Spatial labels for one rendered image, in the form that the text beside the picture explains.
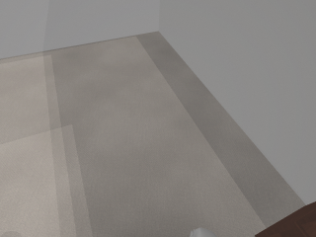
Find cupboard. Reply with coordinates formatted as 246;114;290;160
255;201;316;237

